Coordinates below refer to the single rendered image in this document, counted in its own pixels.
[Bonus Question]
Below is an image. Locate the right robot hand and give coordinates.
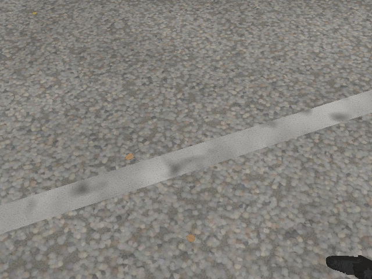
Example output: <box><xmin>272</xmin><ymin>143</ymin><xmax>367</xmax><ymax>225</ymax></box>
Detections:
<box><xmin>326</xmin><ymin>255</ymin><xmax>372</xmax><ymax>279</ymax></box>

